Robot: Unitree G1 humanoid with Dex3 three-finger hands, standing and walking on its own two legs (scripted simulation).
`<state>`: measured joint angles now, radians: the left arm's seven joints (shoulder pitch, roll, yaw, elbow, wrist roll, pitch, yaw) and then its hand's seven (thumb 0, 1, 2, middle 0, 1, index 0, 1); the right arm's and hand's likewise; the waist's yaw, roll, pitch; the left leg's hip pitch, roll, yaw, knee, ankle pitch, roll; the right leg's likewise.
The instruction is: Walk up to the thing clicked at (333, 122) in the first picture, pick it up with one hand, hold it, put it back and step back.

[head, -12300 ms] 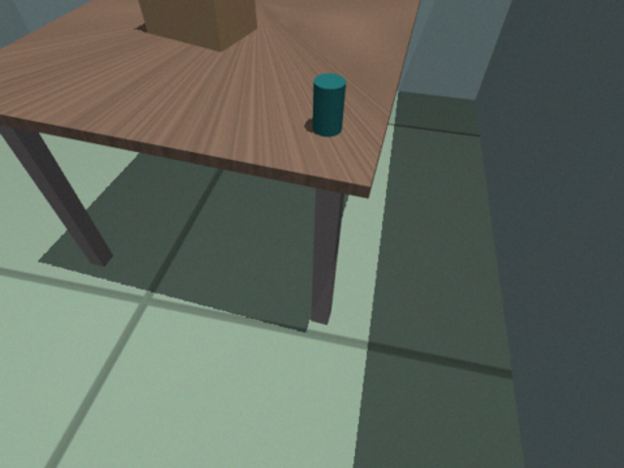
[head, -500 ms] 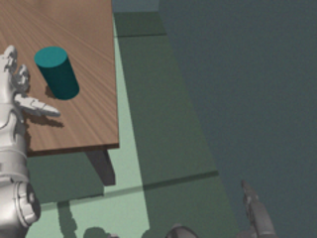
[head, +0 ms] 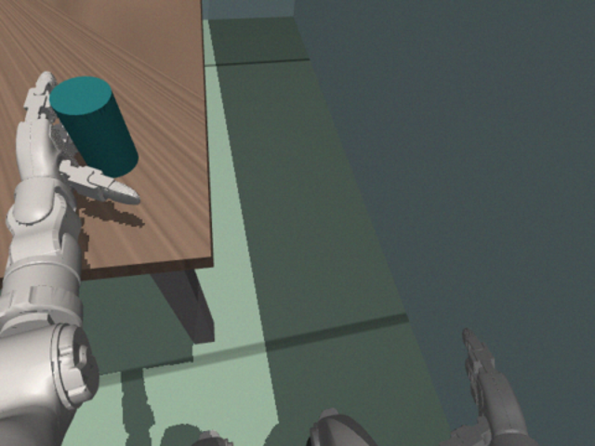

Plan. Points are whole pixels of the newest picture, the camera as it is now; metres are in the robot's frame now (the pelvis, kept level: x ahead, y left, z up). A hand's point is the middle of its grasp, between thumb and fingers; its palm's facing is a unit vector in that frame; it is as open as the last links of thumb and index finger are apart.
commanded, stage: close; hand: left
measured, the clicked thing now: (99, 130) +0.53 +0.19 +0.10
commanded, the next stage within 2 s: settle in 0.76 s
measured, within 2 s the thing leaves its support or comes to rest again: leaves its support in 1.04 s
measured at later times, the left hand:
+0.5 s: hand (93, 142) +0.51 +0.19 +0.10, palm faces +0.11 -0.99 +0.02, open 14.4 cm
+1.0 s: hand (98, 146) +0.50 +0.19 +0.10, palm faces +0.12 -0.99 +0.00, open 9.6 cm
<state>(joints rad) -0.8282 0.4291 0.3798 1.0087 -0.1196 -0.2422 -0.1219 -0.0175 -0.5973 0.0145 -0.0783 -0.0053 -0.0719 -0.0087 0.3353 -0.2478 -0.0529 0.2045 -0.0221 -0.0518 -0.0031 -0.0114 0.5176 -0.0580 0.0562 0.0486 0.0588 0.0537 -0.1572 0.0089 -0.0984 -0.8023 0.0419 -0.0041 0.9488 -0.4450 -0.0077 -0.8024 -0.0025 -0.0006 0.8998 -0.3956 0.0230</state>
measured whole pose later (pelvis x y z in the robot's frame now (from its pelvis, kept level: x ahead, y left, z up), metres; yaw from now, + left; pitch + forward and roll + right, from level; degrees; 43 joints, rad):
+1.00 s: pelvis +0.01 +0.01 +0.00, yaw +0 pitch +17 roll -1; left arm -0.78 0.40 0.36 0.95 -0.11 -0.23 -0.09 -0.02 -0.36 0.86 -0.83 -0.95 -0.86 -0.96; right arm 0.35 -0.24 -0.06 0.17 -0.02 -0.01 0.01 -0.01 0.51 -0.05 0.06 0.05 0.06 0.05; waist -0.13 0.03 -0.12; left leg -0.79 0.04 0.01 0.95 -0.46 0.00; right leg -0.79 -0.01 0.01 0.90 -0.41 0.03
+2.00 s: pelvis +0.00 +0.00 +0.02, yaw +0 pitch +13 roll -1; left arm -0.87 0.43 0.34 0.95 -0.13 -0.08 -0.09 -0.02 -0.48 1.05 -0.79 -1.12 -0.82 -1.14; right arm 0.31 -0.23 -0.05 0.35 0.02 -0.05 -0.02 -0.01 0.53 -0.05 0.06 0.05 0.06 0.05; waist -0.11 0.03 -0.10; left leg -0.64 0.03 0.01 0.82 -0.40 0.00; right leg -0.65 -0.01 0.01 0.78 -0.35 0.03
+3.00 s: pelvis +0.00 -0.01 +0.04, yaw +2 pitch +2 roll +0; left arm -0.60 0.32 0.30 0.15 -0.21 0.54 -0.08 -0.02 -0.48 1.07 -0.78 -1.14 -0.80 -1.16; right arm 0.33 -0.24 -0.08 0.48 0.05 -0.16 -0.05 -0.01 0.54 -0.05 0.05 0.05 0.06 0.05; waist 0.00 0.06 -0.09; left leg -0.33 0.01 -0.01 0.62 -0.32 -0.01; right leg -0.35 -0.04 -0.01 0.63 -0.31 0.02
